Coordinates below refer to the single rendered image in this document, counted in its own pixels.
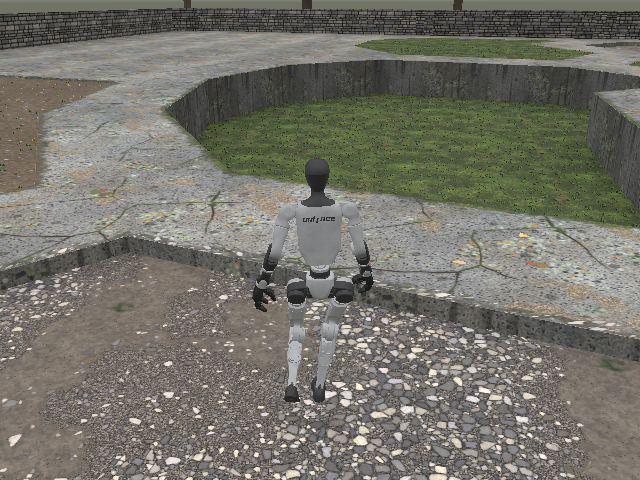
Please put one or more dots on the left robot forearm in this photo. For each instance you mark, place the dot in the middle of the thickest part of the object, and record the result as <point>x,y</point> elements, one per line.
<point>267,270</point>

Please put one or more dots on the robot left hand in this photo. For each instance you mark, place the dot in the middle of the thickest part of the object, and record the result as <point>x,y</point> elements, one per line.
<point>258,297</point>

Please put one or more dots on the robot head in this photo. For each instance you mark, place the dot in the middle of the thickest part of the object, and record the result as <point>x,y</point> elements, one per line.
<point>317,174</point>

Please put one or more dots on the robot left foot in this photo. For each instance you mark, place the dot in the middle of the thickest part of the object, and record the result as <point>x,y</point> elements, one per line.
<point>291,394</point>

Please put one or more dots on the right robot upper arm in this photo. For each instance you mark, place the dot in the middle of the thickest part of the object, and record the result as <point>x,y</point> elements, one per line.
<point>350,211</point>

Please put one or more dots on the left robot upper arm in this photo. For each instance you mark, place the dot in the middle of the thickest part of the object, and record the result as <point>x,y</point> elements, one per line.
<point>286,213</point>

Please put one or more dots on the robot right hand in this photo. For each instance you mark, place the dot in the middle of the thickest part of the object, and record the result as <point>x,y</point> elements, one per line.
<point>359,278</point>

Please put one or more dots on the right robot forearm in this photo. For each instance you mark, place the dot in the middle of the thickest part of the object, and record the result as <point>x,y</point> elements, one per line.
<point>364,263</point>

